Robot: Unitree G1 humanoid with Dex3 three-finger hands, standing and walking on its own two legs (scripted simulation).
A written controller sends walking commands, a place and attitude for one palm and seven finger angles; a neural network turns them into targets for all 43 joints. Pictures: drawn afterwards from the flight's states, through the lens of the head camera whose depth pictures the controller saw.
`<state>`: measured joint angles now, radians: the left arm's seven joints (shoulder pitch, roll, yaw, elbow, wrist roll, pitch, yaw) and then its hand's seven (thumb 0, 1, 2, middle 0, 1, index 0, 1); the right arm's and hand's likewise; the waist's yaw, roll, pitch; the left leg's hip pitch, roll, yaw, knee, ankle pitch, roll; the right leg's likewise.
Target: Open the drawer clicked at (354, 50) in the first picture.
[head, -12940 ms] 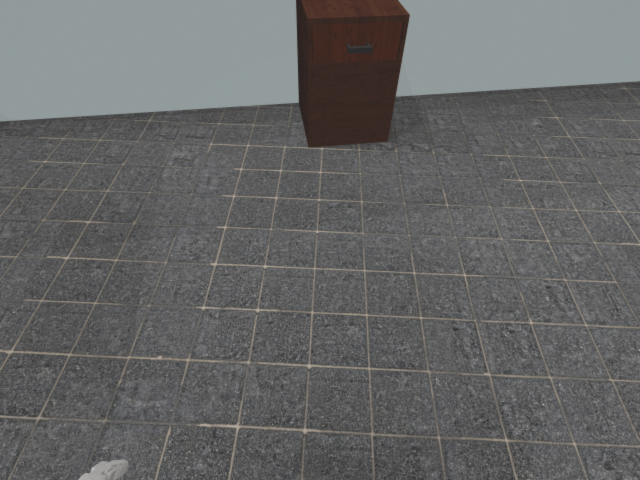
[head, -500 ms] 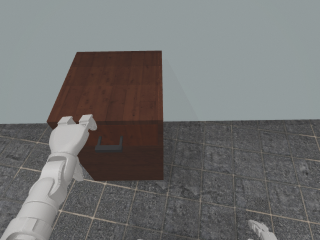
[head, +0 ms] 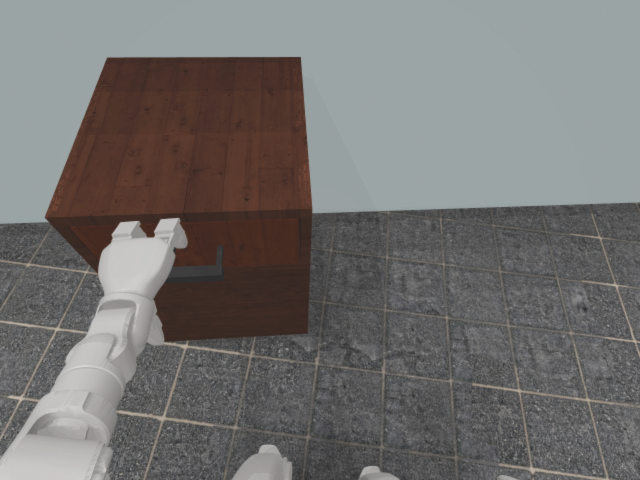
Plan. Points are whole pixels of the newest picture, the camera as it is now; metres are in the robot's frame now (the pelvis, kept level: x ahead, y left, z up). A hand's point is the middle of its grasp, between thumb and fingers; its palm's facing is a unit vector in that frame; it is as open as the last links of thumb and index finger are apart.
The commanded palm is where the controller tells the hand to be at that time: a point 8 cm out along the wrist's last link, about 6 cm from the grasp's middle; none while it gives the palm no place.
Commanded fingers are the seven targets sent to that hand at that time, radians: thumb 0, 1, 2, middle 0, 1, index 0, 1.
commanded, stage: move the hooked fingers above the handle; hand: left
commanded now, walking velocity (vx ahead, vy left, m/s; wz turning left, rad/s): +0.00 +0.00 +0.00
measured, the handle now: (194, 263) +0.49 +0.24 -0.18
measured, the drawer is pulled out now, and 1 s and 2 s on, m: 0.00 0.00 0.00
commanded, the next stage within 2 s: lower the fingers behind the handle in 1.60 s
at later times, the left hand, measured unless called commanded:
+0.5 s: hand (188, 276) +0.44 +0.23 -0.13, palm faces -0.05 -0.04 -1.00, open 13.8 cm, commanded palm +0.42 +0.21 -0.07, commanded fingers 0.00 -0.50 0.30 -0.30 -1.20 -0.30 -1.20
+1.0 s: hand (190, 278) +0.43 +0.22 -0.12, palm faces -0.06 -0.05 -1.00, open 13.8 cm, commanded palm +0.42 +0.20 -0.07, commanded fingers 0.00 -0.50 0.30 -0.30 -1.20 -0.30 -1.20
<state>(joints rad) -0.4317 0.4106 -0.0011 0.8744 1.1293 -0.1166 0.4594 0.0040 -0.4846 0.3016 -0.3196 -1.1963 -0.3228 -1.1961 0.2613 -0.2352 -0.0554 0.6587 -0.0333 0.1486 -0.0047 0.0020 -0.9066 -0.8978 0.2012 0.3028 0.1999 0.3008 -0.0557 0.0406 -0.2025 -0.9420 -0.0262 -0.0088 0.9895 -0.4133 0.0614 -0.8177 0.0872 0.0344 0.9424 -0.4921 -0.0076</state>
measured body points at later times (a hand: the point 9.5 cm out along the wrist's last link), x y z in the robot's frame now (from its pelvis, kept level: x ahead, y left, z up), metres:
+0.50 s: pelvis -0.03 +0.01 -0.06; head +0.12 +0.04 +0.36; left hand +0.43 +0.23 -0.07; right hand +0.01 -0.26 -0.18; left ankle +0.02 +0.08 -0.68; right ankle -0.03 -0.13 -0.67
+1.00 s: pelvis -0.03 -0.01 -0.06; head +0.11 +0.02 +0.36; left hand +0.43 +0.22 -0.07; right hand +0.03 -0.28 -0.18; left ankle +0.02 +0.08 -0.68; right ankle -0.03 -0.13 -0.68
